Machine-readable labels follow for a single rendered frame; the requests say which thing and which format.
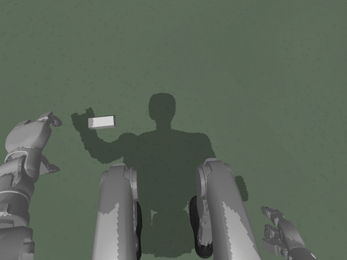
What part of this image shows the left robot arm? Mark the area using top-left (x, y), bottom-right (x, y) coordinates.
top-left (0, 148), bottom-right (41, 260)

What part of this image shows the left robot hand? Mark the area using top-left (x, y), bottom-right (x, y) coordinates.
top-left (5, 112), bottom-right (62, 176)

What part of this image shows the right robot foot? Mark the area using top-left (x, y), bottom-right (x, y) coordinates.
top-left (189, 196), bottom-right (213, 258)

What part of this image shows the small box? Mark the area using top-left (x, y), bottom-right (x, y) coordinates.
top-left (88, 116), bottom-right (115, 130)

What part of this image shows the right robot arm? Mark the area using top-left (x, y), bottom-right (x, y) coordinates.
top-left (287, 248), bottom-right (316, 260)

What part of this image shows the right robot hand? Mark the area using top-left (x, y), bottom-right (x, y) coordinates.
top-left (261, 206), bottom-right (306, 260)

